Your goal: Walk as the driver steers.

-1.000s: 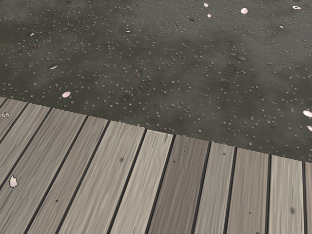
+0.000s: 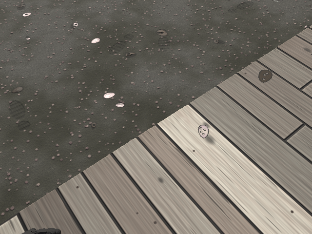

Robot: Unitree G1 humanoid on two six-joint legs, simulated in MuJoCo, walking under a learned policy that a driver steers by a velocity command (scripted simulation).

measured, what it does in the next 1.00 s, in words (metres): steps on the spot, turning left: left foot, then right foot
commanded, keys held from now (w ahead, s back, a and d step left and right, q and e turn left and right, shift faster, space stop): q+shift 0.60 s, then e+shift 0.38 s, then w+e+shift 0.02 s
